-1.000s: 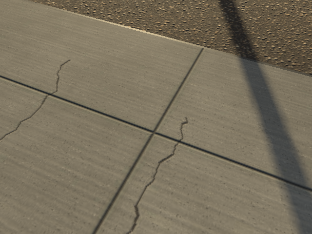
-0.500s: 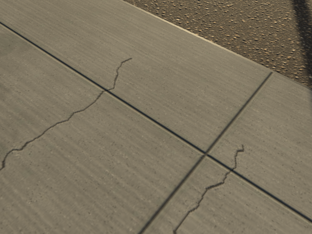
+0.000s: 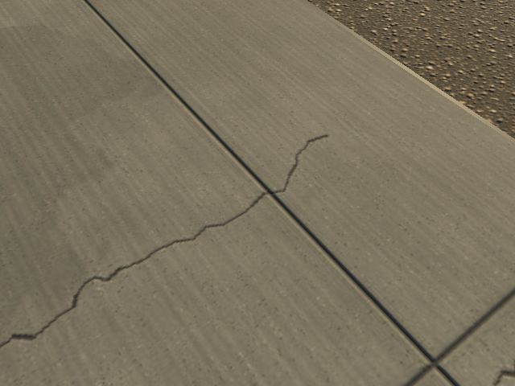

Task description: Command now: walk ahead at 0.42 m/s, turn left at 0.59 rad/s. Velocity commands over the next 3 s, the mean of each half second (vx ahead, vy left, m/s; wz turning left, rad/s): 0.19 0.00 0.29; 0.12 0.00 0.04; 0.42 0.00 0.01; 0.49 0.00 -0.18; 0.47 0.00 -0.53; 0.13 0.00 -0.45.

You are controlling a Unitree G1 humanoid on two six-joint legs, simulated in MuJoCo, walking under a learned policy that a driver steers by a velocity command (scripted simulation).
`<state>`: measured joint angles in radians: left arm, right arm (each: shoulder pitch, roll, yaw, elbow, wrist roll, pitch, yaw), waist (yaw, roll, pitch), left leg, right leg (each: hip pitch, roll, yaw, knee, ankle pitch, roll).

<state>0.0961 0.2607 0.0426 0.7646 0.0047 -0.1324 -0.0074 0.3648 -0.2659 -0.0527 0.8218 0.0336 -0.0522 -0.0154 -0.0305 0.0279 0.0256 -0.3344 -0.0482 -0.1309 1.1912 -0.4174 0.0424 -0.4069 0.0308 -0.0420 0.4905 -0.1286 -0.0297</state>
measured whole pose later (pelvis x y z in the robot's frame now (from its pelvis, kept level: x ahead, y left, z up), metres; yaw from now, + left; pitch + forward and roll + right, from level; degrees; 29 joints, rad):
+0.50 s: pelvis +0.16 +0.04 +0.00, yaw +7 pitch +2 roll -1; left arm 0.16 0.28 0.03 0.88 0.00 -0.01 0.01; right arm 0.13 -0.21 -0.02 0.67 -0.02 -0.02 0.01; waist 0.02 -0.03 0.02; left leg -0.40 -0.03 0.01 0.50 -0.13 0.05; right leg -0.42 -0.05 0.01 0.94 -0.53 0.06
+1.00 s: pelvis +0.23 +0.05 +0.00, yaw +6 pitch +0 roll +0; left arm 0.33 0.25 0.05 0.98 -0.03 -0.05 0.02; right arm 0.27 -0.24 -0.08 0.87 0.02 -0.07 0.00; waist 0.01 -0.03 -0.01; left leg -0.29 -0.02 0.05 0.56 -0.30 0.09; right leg -0.16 -0.05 0.01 0.54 -0.39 0.02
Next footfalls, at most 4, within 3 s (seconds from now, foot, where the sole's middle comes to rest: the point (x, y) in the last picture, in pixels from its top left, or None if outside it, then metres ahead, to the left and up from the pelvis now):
0.34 left None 0.26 0.15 -0.77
0.66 right None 0.22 -0.10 -0.77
1.48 right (279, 315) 0.65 -0.04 -0.77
2.04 left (194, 228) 0.94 0.20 -0.77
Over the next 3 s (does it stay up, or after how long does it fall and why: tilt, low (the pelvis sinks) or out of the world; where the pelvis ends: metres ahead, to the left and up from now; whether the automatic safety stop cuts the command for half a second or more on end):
stays up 1.12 0.00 0.00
